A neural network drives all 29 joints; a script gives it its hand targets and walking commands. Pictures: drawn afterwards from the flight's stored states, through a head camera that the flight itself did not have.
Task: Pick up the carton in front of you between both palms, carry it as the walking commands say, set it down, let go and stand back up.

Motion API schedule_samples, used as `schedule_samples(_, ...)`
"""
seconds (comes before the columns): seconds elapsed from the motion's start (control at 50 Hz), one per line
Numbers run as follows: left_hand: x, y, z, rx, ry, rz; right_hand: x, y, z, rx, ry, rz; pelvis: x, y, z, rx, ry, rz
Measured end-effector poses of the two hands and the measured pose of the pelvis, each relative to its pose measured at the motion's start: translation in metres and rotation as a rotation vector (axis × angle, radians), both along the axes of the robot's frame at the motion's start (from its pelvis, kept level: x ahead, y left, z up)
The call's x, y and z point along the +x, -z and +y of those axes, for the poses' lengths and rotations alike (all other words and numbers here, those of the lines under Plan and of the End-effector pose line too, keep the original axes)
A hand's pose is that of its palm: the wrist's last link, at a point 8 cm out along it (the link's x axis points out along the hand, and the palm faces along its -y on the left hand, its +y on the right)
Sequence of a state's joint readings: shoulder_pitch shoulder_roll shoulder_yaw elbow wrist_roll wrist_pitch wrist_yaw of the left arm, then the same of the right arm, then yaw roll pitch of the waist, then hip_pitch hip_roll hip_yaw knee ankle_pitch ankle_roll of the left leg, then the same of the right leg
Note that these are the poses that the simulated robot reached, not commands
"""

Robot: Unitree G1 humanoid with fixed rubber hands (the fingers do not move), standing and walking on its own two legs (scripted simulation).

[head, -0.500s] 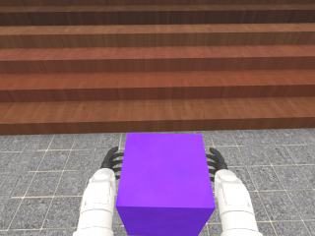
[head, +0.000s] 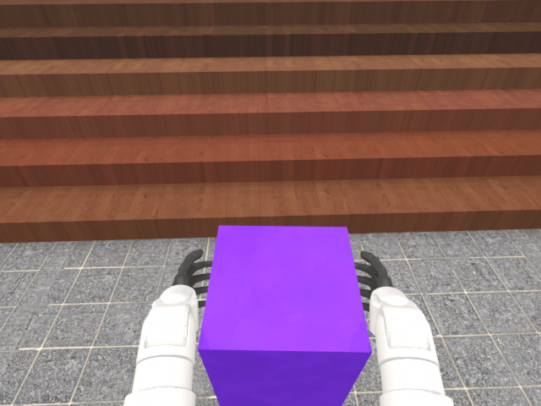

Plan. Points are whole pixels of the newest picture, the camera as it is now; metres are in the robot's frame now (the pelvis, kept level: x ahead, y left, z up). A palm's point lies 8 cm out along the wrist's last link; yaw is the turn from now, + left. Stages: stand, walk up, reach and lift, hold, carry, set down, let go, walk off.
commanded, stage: hold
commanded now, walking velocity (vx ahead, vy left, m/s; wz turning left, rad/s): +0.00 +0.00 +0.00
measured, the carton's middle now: (281, 319) +0.29 +0.00 -0.03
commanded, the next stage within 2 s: carry in 0.62 s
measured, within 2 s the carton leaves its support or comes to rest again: neither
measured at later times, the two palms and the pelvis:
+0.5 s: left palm (184, 293) +0.29 +0.15 +0.05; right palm (380, 295) +0.29 -0.15 +0.05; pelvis +0.00 +0.00 +0.00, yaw +0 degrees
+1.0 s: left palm (183, 243) +0.37 +0.17 +0.07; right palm (362, 248) +0.37 -0.13 +0.07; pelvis +0.09 +0.01 -0.01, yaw +0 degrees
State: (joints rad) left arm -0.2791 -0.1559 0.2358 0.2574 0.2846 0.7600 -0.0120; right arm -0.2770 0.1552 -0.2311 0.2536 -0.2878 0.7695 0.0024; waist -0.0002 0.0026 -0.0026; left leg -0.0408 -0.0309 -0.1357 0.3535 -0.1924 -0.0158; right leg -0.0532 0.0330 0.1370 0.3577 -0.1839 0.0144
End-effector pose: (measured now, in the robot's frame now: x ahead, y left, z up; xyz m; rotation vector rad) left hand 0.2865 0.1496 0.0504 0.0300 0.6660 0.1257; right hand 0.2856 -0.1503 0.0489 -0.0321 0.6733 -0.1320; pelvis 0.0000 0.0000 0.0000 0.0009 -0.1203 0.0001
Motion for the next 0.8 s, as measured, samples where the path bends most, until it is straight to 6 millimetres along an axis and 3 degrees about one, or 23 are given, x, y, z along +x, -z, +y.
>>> schedule_samples(0.24, 0.001, -0.001, 0.0, -0.008, -0.008, -0.008, 0.001, -0.001, 0.0, 0.007, 0.005, -0.008, -0.004, 0.001, 0.0, 0.0, -0.001, 0.0)
schedule_samples(0.64, 0.005, 0.0, 0.0, 0.005, 0.002, -0.006, 0.005, 0.0, 0.0, -0.004, -0.002, -0.006, 0.004, 0.001, 0.0, -0.001, -0.003, 0.03)
schedule_samples(0.8, 0.022, -0.006, 0.01, -0.018, -0.02, -0.057, 0.025, -0.009, 0.01, 0.01, 0.006, -0.058, 0.025, 0.011, 0.009, -0.002, -0.026, 0.129)
